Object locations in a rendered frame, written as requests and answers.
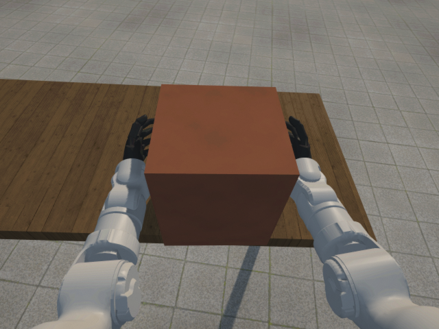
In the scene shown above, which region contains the right robot forearm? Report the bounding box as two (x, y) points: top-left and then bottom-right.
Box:
(290, 158), (410, 297)

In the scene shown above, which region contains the robot left upper arm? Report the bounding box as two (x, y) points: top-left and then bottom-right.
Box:
(31, 260), (141, 329)

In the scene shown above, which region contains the table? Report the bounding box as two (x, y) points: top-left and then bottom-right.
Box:
(0, 79), (377, 247)

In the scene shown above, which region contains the robot right upper arm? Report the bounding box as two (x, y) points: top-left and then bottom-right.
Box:
(322, 248), (439, 329)

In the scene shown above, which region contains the left robot forearm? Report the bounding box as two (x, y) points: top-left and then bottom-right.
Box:
(57, 158), (150, 317)

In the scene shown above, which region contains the robot left hand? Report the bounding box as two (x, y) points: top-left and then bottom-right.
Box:
(123, 114), (154, 161)

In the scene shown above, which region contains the robot right hand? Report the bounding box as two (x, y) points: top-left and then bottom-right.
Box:
(285, 116), (312, 159)

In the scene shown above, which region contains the carton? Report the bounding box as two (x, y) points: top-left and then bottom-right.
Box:
(144, 84), (300, 246)

